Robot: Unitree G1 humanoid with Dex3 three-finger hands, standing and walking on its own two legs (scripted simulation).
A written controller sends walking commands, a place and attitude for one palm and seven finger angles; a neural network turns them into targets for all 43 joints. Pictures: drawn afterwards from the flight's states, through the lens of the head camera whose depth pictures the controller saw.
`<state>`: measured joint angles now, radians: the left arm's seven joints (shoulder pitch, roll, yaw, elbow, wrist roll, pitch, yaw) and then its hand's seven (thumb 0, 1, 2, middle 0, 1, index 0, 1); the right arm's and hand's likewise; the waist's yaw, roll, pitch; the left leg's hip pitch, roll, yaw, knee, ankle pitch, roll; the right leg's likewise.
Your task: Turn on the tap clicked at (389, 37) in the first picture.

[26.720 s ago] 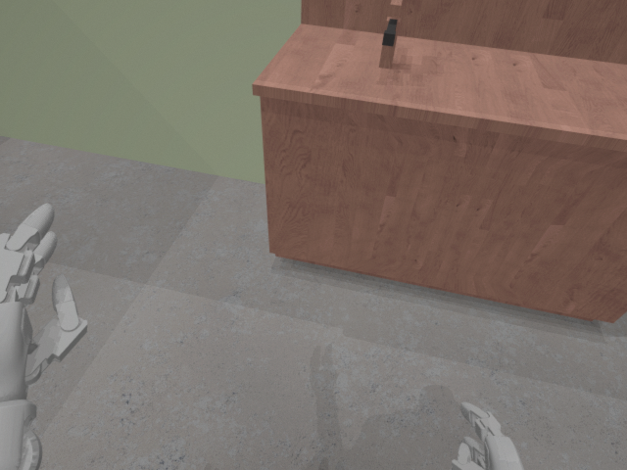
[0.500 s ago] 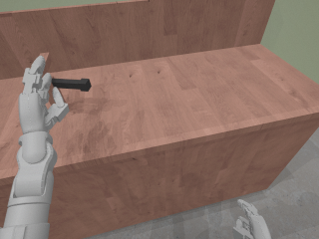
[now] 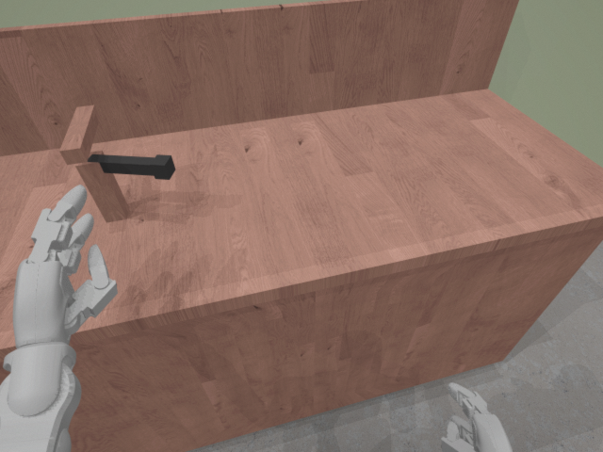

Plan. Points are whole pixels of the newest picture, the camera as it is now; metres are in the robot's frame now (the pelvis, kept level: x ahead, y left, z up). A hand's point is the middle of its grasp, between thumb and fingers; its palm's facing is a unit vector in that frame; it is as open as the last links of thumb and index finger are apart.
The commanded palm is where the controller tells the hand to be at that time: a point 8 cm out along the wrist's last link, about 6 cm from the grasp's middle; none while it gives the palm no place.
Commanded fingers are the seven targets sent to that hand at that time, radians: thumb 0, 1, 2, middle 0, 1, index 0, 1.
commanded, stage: draw the hand back beside the body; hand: left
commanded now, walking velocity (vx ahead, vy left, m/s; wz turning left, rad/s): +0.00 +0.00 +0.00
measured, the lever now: (163, 167) +0.48 +0.29 +0.14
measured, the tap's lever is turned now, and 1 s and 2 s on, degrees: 69 69 69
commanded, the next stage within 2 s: step back with the hand held close in 0.40 s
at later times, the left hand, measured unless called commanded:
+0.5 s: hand (115, 305) +0.21 +0.23 +0.15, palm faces +0.42 -0.85 -0.32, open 7.5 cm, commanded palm +0.16 +0.27 +0.17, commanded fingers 0.00 0.90 0.90 -0.20 -0.30 -0.20 -0.30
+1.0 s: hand (81, 344) +0.17 +0.25 +0.14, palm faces +0.37 -0.82 -0.44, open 7.4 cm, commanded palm +0.12 +0.29 +0.17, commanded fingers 0.00 0.90 0.90 -0.20 -0.30 -0.20 -0.30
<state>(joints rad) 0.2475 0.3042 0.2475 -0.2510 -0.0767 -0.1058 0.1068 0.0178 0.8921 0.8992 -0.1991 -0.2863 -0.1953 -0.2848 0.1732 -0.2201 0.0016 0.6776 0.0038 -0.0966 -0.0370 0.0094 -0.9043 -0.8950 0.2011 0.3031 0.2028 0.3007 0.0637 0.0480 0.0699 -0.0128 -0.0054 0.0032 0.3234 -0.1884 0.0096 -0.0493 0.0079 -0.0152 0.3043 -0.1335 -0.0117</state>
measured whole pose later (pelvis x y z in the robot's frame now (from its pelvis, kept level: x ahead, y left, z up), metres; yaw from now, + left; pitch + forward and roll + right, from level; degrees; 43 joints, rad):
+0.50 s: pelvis +0.01 -0.01 +0.00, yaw +1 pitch -7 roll +0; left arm 0.36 0.31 0.25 -0.34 -0.07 -0.09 0.11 0.02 0.89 0.90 -0.21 -0.30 -0.20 -0.30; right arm 0.16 -0.20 0.01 0.66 -0.01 -0.12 -0.05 0.01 -0.90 -0.89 0.20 0.30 0.20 0.30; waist 0.07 0.06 0.07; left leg -0.01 0.01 -0.02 0.35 -0.21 -0.01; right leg -0.04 0.03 -0.03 0.32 -0.16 -0.03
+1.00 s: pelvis -0.04 +0.01 -0.01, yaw +0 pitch -1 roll -1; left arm 0.50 0.37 0.32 -0.50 -0.04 -0.13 0.15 0.02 0.89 0.90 -0.21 -0.30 -0.21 -0.30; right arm 0.16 -0.23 -0.02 0.56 0.01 -0.01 -0.08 0.01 -0.91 -0.90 0.20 0.30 0.20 0.30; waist 0.01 0.03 0.06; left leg -0.30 -0.01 0.00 0.51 -0.20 0.02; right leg -0.31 0.00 -0.02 0.44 -0.12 0.00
